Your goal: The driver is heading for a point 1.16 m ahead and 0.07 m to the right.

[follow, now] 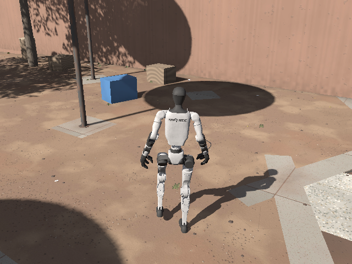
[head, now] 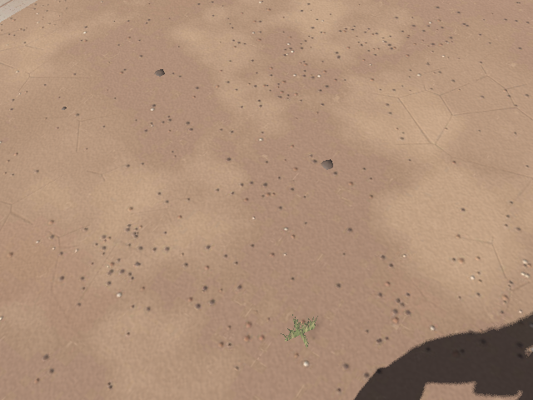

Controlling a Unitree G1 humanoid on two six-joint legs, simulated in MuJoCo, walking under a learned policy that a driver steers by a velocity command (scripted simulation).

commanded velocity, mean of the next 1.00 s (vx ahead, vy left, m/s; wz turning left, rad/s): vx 0.05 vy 0.00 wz -0.19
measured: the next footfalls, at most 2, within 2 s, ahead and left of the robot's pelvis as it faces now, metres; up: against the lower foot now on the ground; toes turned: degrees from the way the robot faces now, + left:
left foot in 0.20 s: +0.25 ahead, +0.08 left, +0.00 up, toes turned -7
right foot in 0.54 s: +0.15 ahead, -0.10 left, +0.00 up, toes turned -6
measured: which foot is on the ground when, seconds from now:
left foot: up 0.00-0.18, down 0.20-1.00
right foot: down 0.00-0.20, up 0.22-0.52, down 0.54-1.00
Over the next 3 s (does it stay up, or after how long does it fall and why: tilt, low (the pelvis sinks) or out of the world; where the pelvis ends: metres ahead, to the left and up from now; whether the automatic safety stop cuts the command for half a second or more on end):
stays up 0.87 -0.01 -0.02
